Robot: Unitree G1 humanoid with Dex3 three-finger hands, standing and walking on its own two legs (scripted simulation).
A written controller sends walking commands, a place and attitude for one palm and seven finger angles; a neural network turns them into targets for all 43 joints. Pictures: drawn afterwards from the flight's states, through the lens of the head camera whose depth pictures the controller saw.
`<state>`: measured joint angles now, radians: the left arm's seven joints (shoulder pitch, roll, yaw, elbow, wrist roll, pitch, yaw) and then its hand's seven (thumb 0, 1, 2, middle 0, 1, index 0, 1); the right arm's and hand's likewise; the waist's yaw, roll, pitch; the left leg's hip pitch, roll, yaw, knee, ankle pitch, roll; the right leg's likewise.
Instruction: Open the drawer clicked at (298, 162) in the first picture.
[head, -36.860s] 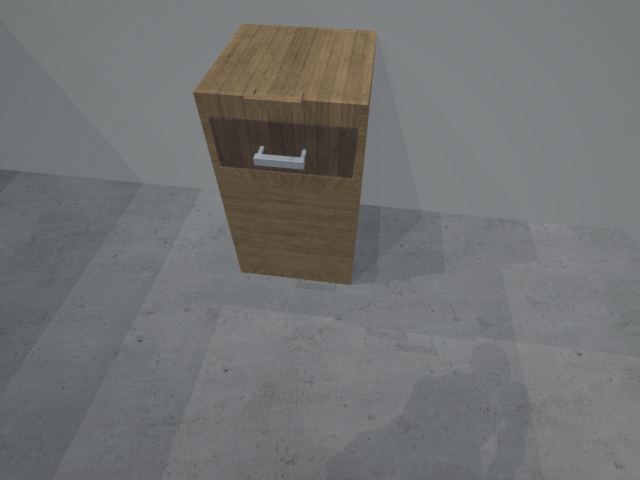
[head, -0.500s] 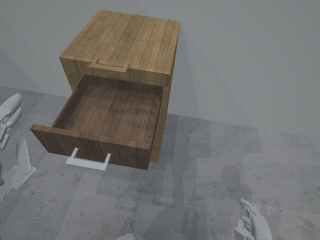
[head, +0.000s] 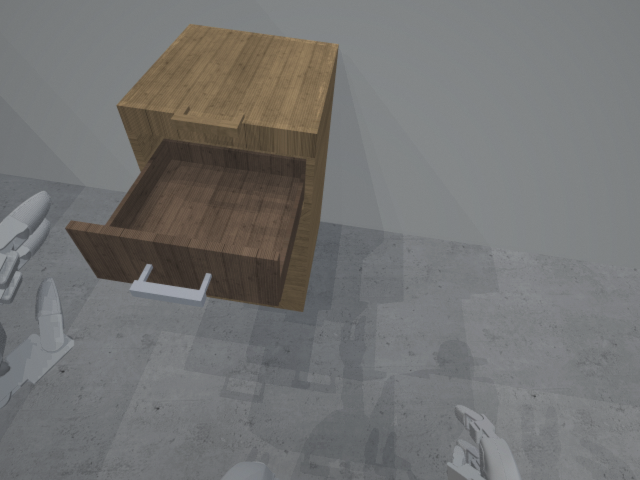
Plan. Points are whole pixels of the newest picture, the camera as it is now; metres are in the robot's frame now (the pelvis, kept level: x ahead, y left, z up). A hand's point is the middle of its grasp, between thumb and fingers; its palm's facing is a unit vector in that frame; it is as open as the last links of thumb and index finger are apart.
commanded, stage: stop stepping back and stand still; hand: left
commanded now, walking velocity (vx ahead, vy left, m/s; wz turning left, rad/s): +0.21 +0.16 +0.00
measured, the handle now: (173, 283) +0.45 +0.31 -0.16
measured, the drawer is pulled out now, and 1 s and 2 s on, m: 0.29 0.29 0.29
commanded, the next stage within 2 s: let the arm hang, fingers relaxed in 0.62 s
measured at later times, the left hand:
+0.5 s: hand out of the picture +0.11 +0.25 +0.16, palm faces +0.43 -0.80 -0.42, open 7.4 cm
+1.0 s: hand out of the picture +0.02 +0.18 -0.17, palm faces +0.03 -0.99 -0.16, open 7.4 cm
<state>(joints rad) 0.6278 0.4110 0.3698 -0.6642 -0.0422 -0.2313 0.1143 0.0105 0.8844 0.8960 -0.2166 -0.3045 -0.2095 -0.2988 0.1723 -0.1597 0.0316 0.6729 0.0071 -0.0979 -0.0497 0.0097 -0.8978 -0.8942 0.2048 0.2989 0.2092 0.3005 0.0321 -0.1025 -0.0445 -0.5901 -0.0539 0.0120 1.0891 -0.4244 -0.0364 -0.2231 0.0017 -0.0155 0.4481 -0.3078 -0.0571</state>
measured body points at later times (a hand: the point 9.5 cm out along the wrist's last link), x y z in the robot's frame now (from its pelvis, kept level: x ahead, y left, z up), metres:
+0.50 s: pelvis -0.06 +0.00 -0.01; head -0.07 +0.01 +0.44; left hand +0.08 +0.29 +0.18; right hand +0.11 -0.23 -0.09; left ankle -0.06 +0.12 -0.74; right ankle -0.05 -0.08 -0.74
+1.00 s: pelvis -0.06 +0.01 -0.01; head -0.04 +0.02 +0.44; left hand +0.02 +0.24 -0.15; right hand +0.04 -0.23 -0.14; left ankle -0.06 +0.12 -0.74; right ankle -0.05 -0.08 -0.74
